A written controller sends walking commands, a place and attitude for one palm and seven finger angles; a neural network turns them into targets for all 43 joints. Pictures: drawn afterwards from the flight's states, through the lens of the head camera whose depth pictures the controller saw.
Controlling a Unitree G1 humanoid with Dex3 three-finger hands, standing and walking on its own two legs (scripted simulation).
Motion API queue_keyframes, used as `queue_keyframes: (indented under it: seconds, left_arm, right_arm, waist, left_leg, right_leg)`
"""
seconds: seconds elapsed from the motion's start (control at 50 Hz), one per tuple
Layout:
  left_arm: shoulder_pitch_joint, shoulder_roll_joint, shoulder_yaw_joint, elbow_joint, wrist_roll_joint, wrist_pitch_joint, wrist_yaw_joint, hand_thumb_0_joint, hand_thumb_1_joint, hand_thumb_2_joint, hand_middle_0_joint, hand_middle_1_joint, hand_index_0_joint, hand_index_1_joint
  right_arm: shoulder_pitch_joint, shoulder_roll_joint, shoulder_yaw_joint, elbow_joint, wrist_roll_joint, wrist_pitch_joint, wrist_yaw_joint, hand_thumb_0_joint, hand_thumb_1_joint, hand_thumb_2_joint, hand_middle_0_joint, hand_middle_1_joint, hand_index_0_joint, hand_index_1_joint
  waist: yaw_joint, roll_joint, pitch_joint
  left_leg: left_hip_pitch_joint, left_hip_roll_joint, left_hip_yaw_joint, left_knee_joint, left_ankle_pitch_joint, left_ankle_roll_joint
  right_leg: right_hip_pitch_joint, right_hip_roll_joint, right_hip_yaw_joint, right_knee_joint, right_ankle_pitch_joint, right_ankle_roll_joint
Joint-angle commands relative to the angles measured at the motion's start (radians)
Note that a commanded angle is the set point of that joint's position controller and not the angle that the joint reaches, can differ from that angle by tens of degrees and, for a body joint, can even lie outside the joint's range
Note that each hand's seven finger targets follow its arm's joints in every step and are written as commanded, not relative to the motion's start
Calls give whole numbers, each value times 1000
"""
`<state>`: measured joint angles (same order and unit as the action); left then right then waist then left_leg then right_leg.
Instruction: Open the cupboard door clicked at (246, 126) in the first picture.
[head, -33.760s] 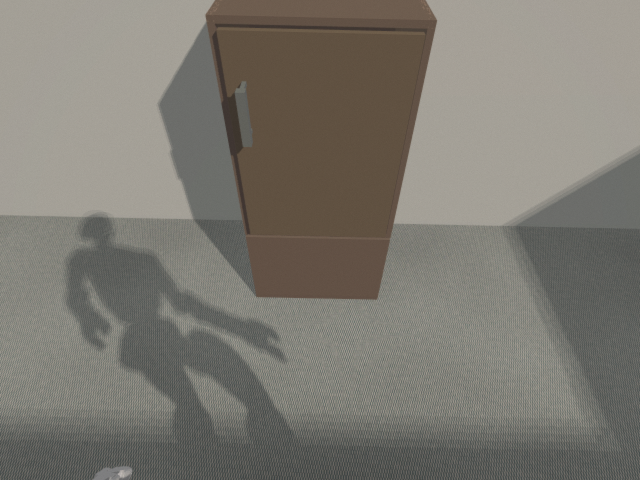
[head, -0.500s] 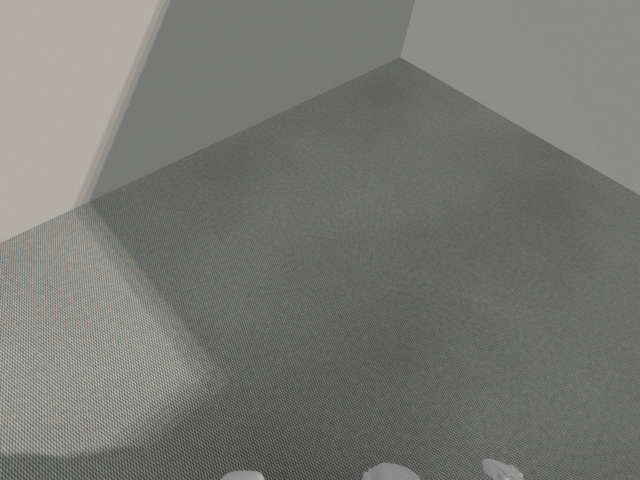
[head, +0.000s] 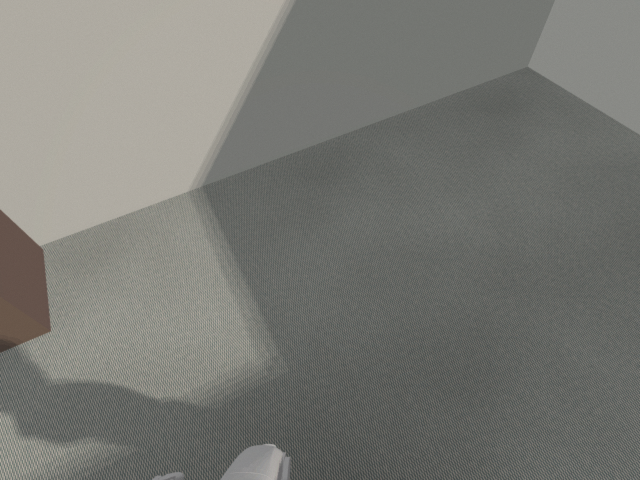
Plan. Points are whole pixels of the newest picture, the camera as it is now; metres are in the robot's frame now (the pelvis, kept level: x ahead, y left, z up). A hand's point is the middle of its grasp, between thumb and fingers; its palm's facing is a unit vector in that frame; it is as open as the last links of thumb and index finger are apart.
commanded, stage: turn to face it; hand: left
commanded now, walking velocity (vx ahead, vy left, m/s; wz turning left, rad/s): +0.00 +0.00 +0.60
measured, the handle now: out of the picture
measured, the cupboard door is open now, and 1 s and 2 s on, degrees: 37 37 37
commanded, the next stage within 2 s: take the last steps up to it in 1.72 s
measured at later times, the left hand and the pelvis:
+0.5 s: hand out of the picture +0.03 +0.26 -0.17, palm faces +0.31 -0.92 -0.26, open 7.4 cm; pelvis +0.00 +0.03 +0.00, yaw +17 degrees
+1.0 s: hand out of the picture -0.06 +0.20 -0.18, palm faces +0.60 -0.77 -0.23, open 7.3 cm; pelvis +0.02 +0.01 -0.01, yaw +37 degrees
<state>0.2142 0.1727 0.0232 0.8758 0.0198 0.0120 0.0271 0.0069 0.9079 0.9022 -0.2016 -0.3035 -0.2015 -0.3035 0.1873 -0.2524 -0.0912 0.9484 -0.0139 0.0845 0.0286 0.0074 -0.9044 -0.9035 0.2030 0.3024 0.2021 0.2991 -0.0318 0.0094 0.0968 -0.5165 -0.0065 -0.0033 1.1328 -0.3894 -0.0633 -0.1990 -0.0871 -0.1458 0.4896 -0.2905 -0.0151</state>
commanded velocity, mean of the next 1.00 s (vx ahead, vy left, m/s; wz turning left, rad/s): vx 0.00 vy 0.00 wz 0.60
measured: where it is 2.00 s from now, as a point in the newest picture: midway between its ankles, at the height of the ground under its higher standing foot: outside the picture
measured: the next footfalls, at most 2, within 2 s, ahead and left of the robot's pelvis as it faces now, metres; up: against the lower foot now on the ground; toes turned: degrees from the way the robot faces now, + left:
left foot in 0.22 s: +0.04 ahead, +0.15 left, +0.00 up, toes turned +13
right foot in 0.64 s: +0.09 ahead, -0.10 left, +0.00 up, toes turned +20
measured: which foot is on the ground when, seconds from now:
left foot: up 0.00-0.20, down 0.22-0.64, up 0.66-1.00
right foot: down 0.00-0.22, up 0.24-0.62, down 0.64-1.00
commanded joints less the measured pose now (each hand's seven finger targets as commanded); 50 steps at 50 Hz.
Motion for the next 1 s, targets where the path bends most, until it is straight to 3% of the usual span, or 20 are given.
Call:
queue_keyframes:
  seconds: [0.0,0.1,0.12,0.16,0.18,0.2,0.22,0.26,0.32,0.48,0.56,0.58,0.6,0.62,0.64,0.68,0.74,0.9,0.94,0.98]
  left_arm:
    - [78,202,63,-47,3,-27,12,0,900,900,-200,-300,-200,-300]
    - [105,244,83,-26,12,-18,6,0,900,900,-200,-300,-200,-300]
    - [91,246,86,-22,13,-18,4,0,900,900,-200,-300,-200,-300]
    - [56,246,88,-32,-2,-12,-3,0,900,900,-200,-300,-200,-300]
    - [49,197,80,-57,-8,-5,-9,0,900,900,-200,-300,-200,-300]
    - [-18,130,56,-106,-11,1,-10,0,900,900,-200,-300,-200,-300]
    - [-82,166,53,-125,-2,17,-4,0,900,900,-200,-300,-200,-300]
    - [-85,155,66,-94,1,22,-5,0,900,900,-200,-300,-200,-300]
    - [-20,167,71,-51,5,29,-21,0,900,900,-200,-300,-200,-300]
    - [-64,145,59,-83,-1,19,-14,0,900,900,-200,-300,-200,-300]
    - [21,151,63,-69,-10,4,-7,0,900,900,-200,-300,-200,-300]
    - [60,170,69,-61,-9,-5,-4,0,900,900,-200,-300,-200,-300]
    - [91,239,85,-57,3,-16,5,0,900,900,-200,-300,-200,-300]
    - [90,317,95,-65,15,-19,10,0,900,900,-200,-300,-200,-300]
    - [68,296,84,-68,7,-16,13,0,900,900,-200,-300,-200,-300]
    - [-35,207,62,-84,0,-22,13,0,900,900,-200,-300,-200,-300]
    - [-37,184,54,-85,0,-25,10,0,900,900,-200,-300,-200,-300]
    - [91,246,82,-32,11,-18,6,0,900,900,-200,-300,-200,-300]
    - [82,255,86,-28,10,-15,0,0,900,900,-200,-300,-200,-300]
    - [47,251,88,-38,-3,-10,-5,0,900,900,-200,-300,-200,-300]
  right_arm:
    - [-98,-43,3,-90,2,-26,-1,0,-900,-900,200,300,200,300]
    - [-127,-26,17,-99,7,-42,0,0,-900,-900,200,300,200,300]
    - [-99,-32,14,-97,8,-46,-1,0,-900,-900,200,300,200,300]
    - [3,-78,3,-72,2,-55,-2,0,-900,-900,200,300,200,300]
    - [73,-177,-22,-59,-6,-63,-8,0,-900,-900,200,300,200,300]
    - [145,-271,-46,-51,-6,-61,-20,0,-900,-900,200,300,200,300]
    - [171,-262,-38,-33,-4,-55,-26,0,-900,-900,200,300,200,300]
    - [52,-213,-25,-68,-11,-62,-43,0,-900,-900,200,300,200,300]
    - [-52,-172,-5,-98,-9,-68,-45,0,-900,-900,200,300,200,300]
    - [-14,-182,-21,-97,-14,-62,-37,0,-900,-900,200,300,200,300]
    - [-50,-173,-28,-110,-8,-55,-36,0,-900,-900,200,300,200,300]
    - [-60,-157,-26,-118,0,-54,-34,0,-900,-900,200,300,200,300]
    - [-44,-102,-21,-126,11,-56,-28,0,-900,-900,200,300,200,300]
    - [-58,-62,-15,-150,11,-57,-23,0,-900,-900,200,300,200,300]
    - [-66,-106,-23,-142,-2,-52,-19,0,-900,-900,200,300,200,300]
    - [-36,-94,-26,-93,-6,-34,-13,0,-900,-900,200,300,200,300]
    - [-36,-57,-11,-82,-1,-25,0,0,-900,-900,200,300,200,300]
    - [-135,-28,14,-104,5,-40,4,0,-900,-900,200,300,200,300]
    - [-101,-37,12,-100,5,-46,2,0,-900,-900,200,300,200,300]
    - [8,-89,-2,-75,0,-56,-1,0,-900,-900,200,300,200,300]
  waist:
    - [64,-188,-116]
    - [86,-222,-122]
    - [68,-234,-134]
    - [1,-144,-167]
    - [-39,89,-222]
    - [-80,319,-219]
    - [-83,180,-196]
    - [-34,169,-130]
    - [27,167,-93]
    - [7,127,-127]
    - [47,158,-160]
    - [68,114,-175]
    - [86,-90,-204]
    - [98,-330,-175]
    - [82,-244,-146]
    - [24,-235,-81]
    - [15,-190,-80]
    - [87,-224,-113]
    - [65,-231,-121]
    - [-7,-130,-171]
  left_leg:
    - [-63,35,41,-136,-36,-16]
    - [79,14,115,-407,-58,12]
    - [133,13,117,-480,-20,18]
    - [357,11,103,-679,209,41]
    - [530,192,-142,-728,433,119]
    - [562,418,-452,-765,818,269]
    - [516,438,-401,-749,765,307]
    - [382,327,-343,-797,469,269]
    - [285,225,-236,-833,307,202]
    - [310,206,-317,-794,333,227]
    - [222,158,-349,-706,420,195]
    - [160,117,-332,-653,369,157]
    - [-4,27,-239,-498,166,95]
    - [-121,-102,-42,-246,-186,20]
    - [-90,-36,-75,-49,-216,31]
    - [-94,8,-71,93,-84,15]
    - [-74,25,-10,45,-8,-6]
    - [59,15,109,-365,-59,7]
    - [145,-2,128,-480,2,21]
    - [377,12,93,-680,227,45]
  right_leg:
    - [219,-250,104,-106,587,-82]
    - [200,-282,65,-20,666,-83]
    - [177,-285,48,16,633,-66]
    - [37,-254,-27,176,500,3]
    - [-170,-154,-68,376,151,68]
    - [-388,-33,-12,588,-406,120]
    - [-399,-54,108,657,-377,99]
    - [-400,-51,140,685,-243,102]
    - [-342,-29,150,655,-101,109]
    - [-244,37,129,350,-138,110]
    - [-17,84,112,72,-31,93]
    - [95,64,125,-69,54,87]
    - [260,-112,297,-199,37,43]
    - [245,-373,528,-241,155,-73]
    - [117,-414,487,-216,236,-132]
    - [52,-285,333,-186,309,-106]
    - [89,-222,145,-148,452,-75]
    - [192,-277,66,-39,629,-83]
    - [156,-273,34,15,613,-55]
    - [18,-248,-29,195,476,12]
